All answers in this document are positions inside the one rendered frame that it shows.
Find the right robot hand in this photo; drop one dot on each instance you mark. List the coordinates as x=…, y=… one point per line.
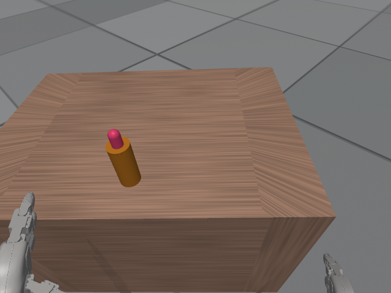
x=335, y=281

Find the left robot hand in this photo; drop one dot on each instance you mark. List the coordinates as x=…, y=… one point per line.
x=15, y=256

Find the bottle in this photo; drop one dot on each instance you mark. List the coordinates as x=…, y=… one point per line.
x=122, y=157

